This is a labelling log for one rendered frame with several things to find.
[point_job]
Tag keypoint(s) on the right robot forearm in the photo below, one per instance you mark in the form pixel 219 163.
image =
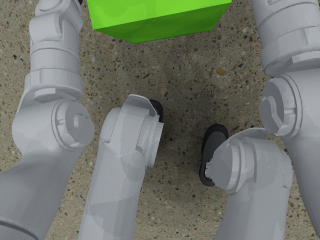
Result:
pixel 289 32

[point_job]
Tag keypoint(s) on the robot right shin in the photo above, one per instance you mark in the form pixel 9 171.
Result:
pixel 212 167

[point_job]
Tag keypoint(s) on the robot shin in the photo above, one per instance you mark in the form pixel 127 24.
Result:
pixel 212 167
pixel 111 118

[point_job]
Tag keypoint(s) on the robot left shin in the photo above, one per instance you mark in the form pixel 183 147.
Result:
pixel 111 118

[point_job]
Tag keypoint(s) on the robot right upper arm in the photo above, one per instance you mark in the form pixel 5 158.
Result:
pixel 290 108

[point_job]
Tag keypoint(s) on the carton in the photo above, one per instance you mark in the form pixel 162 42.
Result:
pixel 139 21

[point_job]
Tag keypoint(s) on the robot left upper arm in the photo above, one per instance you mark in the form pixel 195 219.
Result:
pixel 51 137

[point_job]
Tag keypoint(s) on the left robot forearm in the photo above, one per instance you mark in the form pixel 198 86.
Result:
pixel 54 53

